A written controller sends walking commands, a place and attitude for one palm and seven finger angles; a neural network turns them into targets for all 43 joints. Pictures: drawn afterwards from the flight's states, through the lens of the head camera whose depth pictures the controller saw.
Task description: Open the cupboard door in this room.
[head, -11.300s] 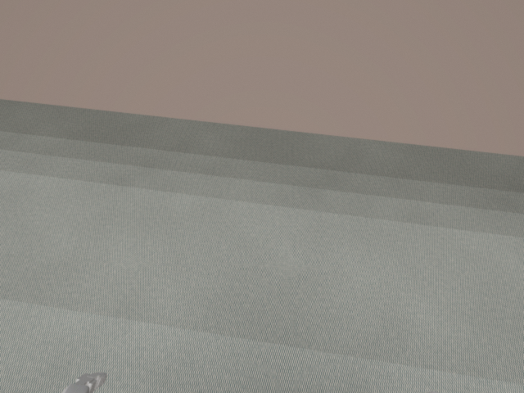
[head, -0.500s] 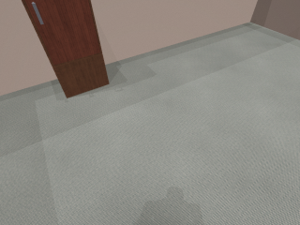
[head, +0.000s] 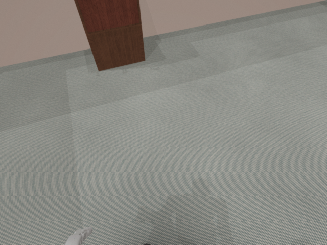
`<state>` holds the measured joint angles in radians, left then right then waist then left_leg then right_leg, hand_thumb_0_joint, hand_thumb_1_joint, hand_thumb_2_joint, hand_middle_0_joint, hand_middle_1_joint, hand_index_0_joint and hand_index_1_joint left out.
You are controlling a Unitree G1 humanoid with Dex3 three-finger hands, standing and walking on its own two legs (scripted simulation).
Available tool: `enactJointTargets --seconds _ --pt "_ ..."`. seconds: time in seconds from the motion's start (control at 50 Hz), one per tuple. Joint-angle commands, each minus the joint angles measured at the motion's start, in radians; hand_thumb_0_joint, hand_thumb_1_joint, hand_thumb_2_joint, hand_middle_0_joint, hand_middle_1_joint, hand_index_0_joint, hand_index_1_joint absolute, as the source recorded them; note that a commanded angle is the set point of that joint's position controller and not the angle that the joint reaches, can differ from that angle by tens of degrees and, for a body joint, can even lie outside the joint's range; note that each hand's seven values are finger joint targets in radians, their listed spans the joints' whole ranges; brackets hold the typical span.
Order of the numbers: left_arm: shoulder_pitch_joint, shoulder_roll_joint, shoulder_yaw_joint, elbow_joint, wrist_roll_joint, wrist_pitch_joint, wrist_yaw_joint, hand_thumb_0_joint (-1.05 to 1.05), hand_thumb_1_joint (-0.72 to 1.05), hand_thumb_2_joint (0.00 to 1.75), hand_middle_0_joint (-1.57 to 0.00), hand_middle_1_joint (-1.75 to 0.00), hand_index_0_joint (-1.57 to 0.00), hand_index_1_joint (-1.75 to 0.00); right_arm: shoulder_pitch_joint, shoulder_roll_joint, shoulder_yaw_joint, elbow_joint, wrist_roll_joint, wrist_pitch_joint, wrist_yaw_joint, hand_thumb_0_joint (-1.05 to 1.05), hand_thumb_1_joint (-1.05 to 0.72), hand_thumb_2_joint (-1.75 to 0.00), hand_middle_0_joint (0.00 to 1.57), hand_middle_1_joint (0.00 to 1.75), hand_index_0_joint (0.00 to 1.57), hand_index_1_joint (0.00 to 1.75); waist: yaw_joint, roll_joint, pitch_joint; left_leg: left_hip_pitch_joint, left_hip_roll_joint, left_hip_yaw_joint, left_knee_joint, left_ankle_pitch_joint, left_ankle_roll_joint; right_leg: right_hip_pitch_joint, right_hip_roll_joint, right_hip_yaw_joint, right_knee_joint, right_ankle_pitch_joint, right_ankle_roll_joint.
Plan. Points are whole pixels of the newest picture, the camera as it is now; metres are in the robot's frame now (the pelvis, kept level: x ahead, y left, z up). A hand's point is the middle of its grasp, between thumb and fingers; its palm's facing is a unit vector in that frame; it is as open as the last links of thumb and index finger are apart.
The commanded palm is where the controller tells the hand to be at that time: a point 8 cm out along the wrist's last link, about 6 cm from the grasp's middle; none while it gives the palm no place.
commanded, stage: turn or walk to find it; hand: left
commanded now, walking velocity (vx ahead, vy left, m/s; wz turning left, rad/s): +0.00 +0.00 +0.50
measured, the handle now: out of the picture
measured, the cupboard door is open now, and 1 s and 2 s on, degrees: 0 0 0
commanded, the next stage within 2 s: stand and wait in 0.22 s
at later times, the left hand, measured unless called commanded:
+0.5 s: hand out of the picture -0.09 +0.13 -0.16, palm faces +0.27 -0.93 -0.23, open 7.4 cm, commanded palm none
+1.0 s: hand out of the picture +0.06 +0.20 -0.16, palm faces +0.31 -0.91 -0.28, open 7.4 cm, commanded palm none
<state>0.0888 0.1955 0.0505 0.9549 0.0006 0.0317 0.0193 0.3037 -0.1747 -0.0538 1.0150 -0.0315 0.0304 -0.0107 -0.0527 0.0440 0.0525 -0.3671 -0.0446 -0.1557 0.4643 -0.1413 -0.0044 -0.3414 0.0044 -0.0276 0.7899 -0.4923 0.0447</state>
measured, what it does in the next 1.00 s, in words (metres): steps on the spot, turning left: right foot, then left foot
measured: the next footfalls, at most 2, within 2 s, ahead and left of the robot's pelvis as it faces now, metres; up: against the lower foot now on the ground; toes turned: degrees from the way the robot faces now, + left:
right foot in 0.08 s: +0.00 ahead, -0.12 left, +0.00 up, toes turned +1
left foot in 0.56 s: +0.03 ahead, +0.12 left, +0.00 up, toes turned +15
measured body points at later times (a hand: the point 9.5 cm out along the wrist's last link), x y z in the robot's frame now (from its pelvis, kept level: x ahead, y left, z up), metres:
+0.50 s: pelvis +0.02 -0.02 +0.00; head +0.06 -0.03 +0.45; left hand -0.10 +0.18 -0.14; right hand +0.17 -0.24 -0.16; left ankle -0.02 +0.13 -0.71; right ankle -0.04 -0.12 -0.74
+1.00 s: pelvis +0.02 -0.03 -0.01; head +0.03 -0.04 +0.44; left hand +0.04 +0.24 -0.14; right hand +0.15 -0.25 -0.17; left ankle -0.01 +0.11 -0.74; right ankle +0.07 -0.13 -0.74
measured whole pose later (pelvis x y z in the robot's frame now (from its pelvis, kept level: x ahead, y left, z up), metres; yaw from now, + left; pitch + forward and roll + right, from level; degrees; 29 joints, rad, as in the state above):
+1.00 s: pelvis +0.02 -0.03 -0.01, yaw +17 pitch -2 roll +1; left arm 0.14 0.21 0.03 0.99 0.02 -0.01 0.02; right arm 0.18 -0.21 -0.05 1.05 -0.02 0.03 -0.01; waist 0.00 0.01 0.04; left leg -0.24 -0.01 -0.03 0.55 -0.27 -0.02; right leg -0.26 -0.05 -0.07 0.57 -0.28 0.04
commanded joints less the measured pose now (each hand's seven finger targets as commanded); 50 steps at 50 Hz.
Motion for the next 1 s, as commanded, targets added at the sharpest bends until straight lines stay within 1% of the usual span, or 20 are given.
enactJointTargets --seconds 0.0,0.02,0.04,0.06,0.08,0.12,0.16,0.22,0.32,0.46,0.5,0.52,0.54,0.56,0.58,0.66,0.78,0.92,0.94,0.98 --pt "0.12 0.079 0.02 -0.051 -0.009 -0.021 0.012 0.0 0.9 0.9 -0.2 -0.3 -0.2 -0.3 0.016 -0.203 -0.059 -0.076 0.005 -0.003 -0.009 0.0 -0.9 -0.9 0.2 0.3 0.2 0.3 0.05 0.123 -0.175 0.18 0.16 -0.252 -0.053 0.283 0.115 0.133 0.013 -0.009 -0.33 0.167 0.001" --pt "0.167 0.11 0.028 -0.041 -0.005 -0.023 0.016 0.0 0.9 0.9 -0.2 -0.3 -0.2 -0.3 -0.008 -0.183 -0.059 -0.09 0.011 0.0 -0.004 0.0 -0.9 -0.9 0.2 0.3 0.2 0.3 0.071 0.084 -0.17 0.054 0.121 -0.216 -0.031 0.138 0.068 0.278 -0.023 0.004 -0.446 0.263 -0.009" --pt "0.189 0.18 0.043 -0.038 0.009 -0.026 0.022 0.0 0.9 0.9 -0.2 -0.3 -0.2 -0.3 -0.032 -0.141 -0.056 -0.107 0.019 0.003 0.003 0.0 -0.9 -0.9 0.2 0.3 0.2 0.3 0.09 -0.083 -0.132 -0.16 0.039 -0.103 0.099 -0.096 0.009 0.409 -0.196 0.152 -0.511 0.206 -0.059" --pt "0.164 0.25 0.055 -0.057 0.022 -0.028 0.027 0.0 0.9 0.9 -0.2 -0.3 -0.2 -0.3 -0.06 -0.107 -0.052 -0.141 0.014 0.001 0.004 0.0 -0.9 -0.9 0.2 0.3 0.2 0.3 0.099 -0.308 -0.055 -0.323 -0.054 0.06 0.327 -0.364 -0.041 0.368 -0.437 0.398 -0.555 0.227 -0.155" --pt "0.122 0.241 0.047 -0.084 0.018 -0.023 0.028 0.0 0.9 0.9 -0.2 -0.3 -0.2 -0.3 -0.09 -0.158 -0.066 -0.148 0.003 0.008 0.005 0.0 -0.9 -0.9 0.2 0.3 0.2 0.3 0.086 -0.205 -0.02 -0.261 -0.005 0.04 0.507 -0.404 -0.033 0.181 -0.5 0.37 -0.559 0.288 -0.206" --pt "0.02 0.172 0.038 -0.103 0.016 -0.034 0.027 0.0 0.9 0.9 -0.2 -0.3 -0.2 -0.3 -0.072 -0.147 -0.068 -0.11 0.0 0.032 0.014 0.0 -0.9 -0.9 0.2 0.3 0.2 0.3 0.029 -0.175 0.068 -0.225 0.033 0.035 0.677 -0.311 -0.032 0.051 -0.383 0.249 -0.563 0.268 -0.182" --pt "0.035 0.139 0.023 -0.098 0.013 -0.048 0.013 0.0 0.9 0.9 -0.2 -0.3 -0.2 -0.3 -0.031 -0.132 -0.057 -0.091 -0.004 0.033 0.027 0.0 -0.9 -0.9 0.2 0.3 0.2 0.3 0.013 -0.166 0.065 -0.257 0.04 0.079 0.755 -0.205 -0.047 0.125 -0.293 0.116 -0.551 0.275 -0.134" --pt "0.163 0.117 0.015 -0.054 0.013 -0.068 0.007 0.0 0.9 0.9 -0.2 -0.3 -0.2 -0.3 -0.082 -0.14 -0.049 -0.101 -0.007 0.023 0.037 0.0 -0.9 -0.9 0.2 0.3 0.2 0.3 0.055 -0.204 0.047 -0.32 0.061 0.105 0.759 -0.131 -0.063 0.251 -0.273 0.087 -0.564 0.284 -0.105" --pt "0.318 0.11 -0.001 0.011 0.024 -0.077 0.011 0.0 0.9 0.9 -0.2 -0.3 -0.2 -0.3 -0.182 -0.119 -0.019 -0.108 0.003 0.019 0.021 0.0 -0.9 -0.9 0.2 0.3 0.2 0.3 0.092 -0.18 0.034 -0.28 0.078 0.128 0.616 -0.191 -0.067 0.355 -0.294 0.052 -0.452 0.826 -0.135" --pt "0.355 0.132 -0.015 0.076 0.029 -0.061 0.017 0.0 0.9 0.9 -0.2 -0.3 -0.2 -0.3 -0.224 -0.082 0.024 -0.071 0.024 -0.009 0.006 0.0 -0.9 -0.9 0.2 0.3 0.2 0.3 0.102 -0.27 -0.042 0.015 0.043 0.235 0.174 -0.202 -0.03 0.342 -0.26 0.015 -0.355 1.084 -0.151" --pt "0.319 0.13 -0.017 0.09 0.017 -0.06 0.02 0.0 0.9 0.9 -0.2 -0.3 -0.2 -0.3 -0.137 -0.094 0.024 -0.029 0.023 -0.028 -0.002 0.0 -0.9 -0.9 0.2 0.3 0.2 0.3 0.049 -0.244 -0.092 0.199 0.035 0.25 -0.042 0.016 -0.019 0.299 -0.222 -0.016 -0.258 1.022 -0.106" --pt "0.327 0.113 -0.02 0.09 0.01 -0.059 0.02 0.0 0.9 0.9 -0.2 -0.3 -0.2 -0.3 -0.088 -0.141 0.015 -0.011 0.019 -0.042 -0.005 0.0 -0.9 -0.9 0.2 0.3 0.2 0.3 0.032 -0.155 -0.152 0.355 0.113 0.201 -0.086 0.27 0.004 0.225 -0.193 -0.046 -0.161 0.877 -0.066" --pt "0.357 0.069 -0.029 0.088 0.003 -0.058 0.019 0.0 0.9 0.9 -0.2 -0.3 -0.2 -0.3 -0.039 -0.21 -0.002 0.001 0.017 -0.05 -0.01 0.0 -0.9 -0.9 0.2 0.3 0.2 0.3 0.016 0.046 -0.229 0.571 0.29 0.012 0.012 0.65 0.089 0.016 -0.13 -0.09 -0.042 0.482 -0.021" --pt "0.364 0.045 -0.037 0.088 0.004 -0.054 0.024 0.0 0.9 0.9 -0.2 -0.3 -0.2 -0.3 -0.004 -0.232 -0.01 0.016 0.028 -0.042 -0.012 0.0 -0.9 -0.9 0.2 0.3 0.2 0.3 0.011 0.165 -0.235 0.57 0.421 -0.078 0.005 0.946 0.193 -0.043 -0.095 -0.066 0.082 -0.107 0.0" --pt "0.331 0.062 -0.033 0.09 0.002 -0.04 0.027 0.0 0.9 0.9 -0.2 -0.3 -0.2 -0.3 -0.038 -0.23 -0.004 0.026 0.033 -0.036 -0.024 0.0 -0.9 -0.9 0.2 0.3 0.2 0.3 0.02 0.17 -0.167 0.479 0.409 -0.036 -0.017 0.923 0.217 -0.033 -0.106 -0.006 0.125 -0.164 0.005" --pt "0.245 0.062 -0.015 0.095 0.007 -0.019 0.014 0.0 0.9 0.9 -0.2 -0.3 -0.2 -0.3 -0.14 -0.172 0.0 0.005 0.023 -0.034 -0.028 0.0 -0.9 -0.9 0.2 0.3 0.2 0.3 0.041 0.119 -0.034 0.294 0.32 -0.01 -0.08 0.649 0.188 -0.054 -0.117 -0.008 0.153 -0.047 0.02" --pt "0.195 0.058 0.006 0.055 0.015 -0.001 0.007 0.0 0.9 0.9 -0.2 -0.3 -0.2 -0.3 -0.139 -0.177 -0.025 -0.028 0.014 -0.03 -0.013 0.0 -0.9 -0.9 0.2 0.3 0.2 0.3 0.051 0.106 -0.011 0.14 0.277 -0.039 -0.155 0.291 0.169 -0.035 -0.099 -0.023 0.148 0.045 0.033" --pt "0.216 0.062 -0.001 0.038 0.013 -0.027 0.008 0.0 0.9 0.9 -0.2 -0.3 -0.2 -0.3 -0.147 -0.168 -0.029 -0.036 0.01 -0.026 -0.01 0.0 -0.9 -0.9 0.2 0.3 0.2 0.3 0.094 0.113 -0.077 0.12 0.225 -0.042 -0.053 0.209 0.122 0.163 -0.062 -0.047 -0.275 0.238 0.017" --pt "0.237 0.086 0.001 0.045 0.017 -0.037 0.01 0.0 0.9 0.9 -0.2 -0.3 -0.2 -0.3 -0.136 -0.145 -0.025 -0.033 0.015 -0.027 -0.006 0.0 -0.9 -0.9 0.2 0.3 0.2 0.3 0.1 0.047 -0.091 0.08 0.181 -0.005 0.007 0.117 0.076 0.246 -0.088 -0.022 -0.389 0.329 0.012" --pt "0.206 0.212 0.014 0.031 0.028 -0.054 0.015 0.0 0.9 0.9 -0.2 -0.3 -0.2 -0.3 -0.107 -0.055 -0.005 -0.054 0.025 -0.021 -0.003 0.0 -0.9 -0.9 0.2 0.3 0.2 0.3 0.084 -0.295 -0.057 -0.079 0.031 0.135 0.217 -0.343 -0.02 0.27 -0.388 0.286 -0.5 0.488 -0.117"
